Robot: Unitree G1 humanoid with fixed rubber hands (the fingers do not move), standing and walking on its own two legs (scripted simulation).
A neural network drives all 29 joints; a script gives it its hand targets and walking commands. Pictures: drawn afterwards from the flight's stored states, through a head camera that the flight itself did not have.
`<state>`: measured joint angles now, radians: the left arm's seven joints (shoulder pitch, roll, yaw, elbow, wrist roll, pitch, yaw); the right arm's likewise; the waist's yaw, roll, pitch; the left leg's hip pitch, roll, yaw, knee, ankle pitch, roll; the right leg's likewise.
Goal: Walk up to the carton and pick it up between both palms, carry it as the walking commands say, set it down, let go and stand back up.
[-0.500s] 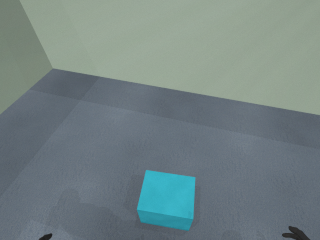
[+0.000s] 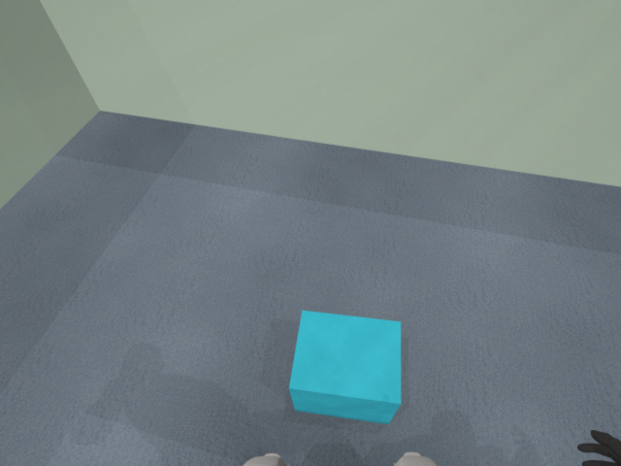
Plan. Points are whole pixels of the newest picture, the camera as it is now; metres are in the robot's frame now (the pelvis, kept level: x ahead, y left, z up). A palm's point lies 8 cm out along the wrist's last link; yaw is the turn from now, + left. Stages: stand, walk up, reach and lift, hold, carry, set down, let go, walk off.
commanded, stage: walk up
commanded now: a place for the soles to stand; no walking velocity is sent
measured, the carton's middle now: (345, 368) +0.45 -0.04 -0.63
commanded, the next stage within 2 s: reach and lift in 1.26 s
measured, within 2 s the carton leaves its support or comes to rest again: neither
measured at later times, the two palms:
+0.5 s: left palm (93, 404) +0.21 +0.33 -0.06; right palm out of the picture +0.13 -0.32 -0.06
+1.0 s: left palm (100, 431) +0.18 +0.31 -0.07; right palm out of the picture +0.08 -0.33 -0.06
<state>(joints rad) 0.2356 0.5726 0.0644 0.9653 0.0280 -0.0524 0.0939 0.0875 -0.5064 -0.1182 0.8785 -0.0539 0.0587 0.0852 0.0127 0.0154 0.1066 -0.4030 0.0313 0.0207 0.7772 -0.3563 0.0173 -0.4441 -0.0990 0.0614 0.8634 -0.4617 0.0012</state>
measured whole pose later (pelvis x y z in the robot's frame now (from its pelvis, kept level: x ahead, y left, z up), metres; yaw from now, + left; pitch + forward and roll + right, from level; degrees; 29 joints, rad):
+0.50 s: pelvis +0.03 +0.02 +0.02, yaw -7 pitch -2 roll +0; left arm 0.05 0.45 0.01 0.96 0.00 -0.04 0.01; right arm 0.04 -0.43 -0.05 0.96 0.00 -0.01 0.01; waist -0.01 -0.01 0.08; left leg -0.20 0.04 0.13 0.56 -0.32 0.02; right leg -0.27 0.02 0.06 0.57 -0.25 0.00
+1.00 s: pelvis +0.02 +0.01 +0.03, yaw -10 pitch -2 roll +1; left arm 0.11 0.42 0.01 1.00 0.02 0.00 -0.01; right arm 0.05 -0.42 -0.06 1.00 -0.01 0.00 0.01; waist -0.01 -0.01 0.08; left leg -0.15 0.06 0.18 0.44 -0.25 0.00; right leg -0.25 0.05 0.10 0.46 -0.18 -0.02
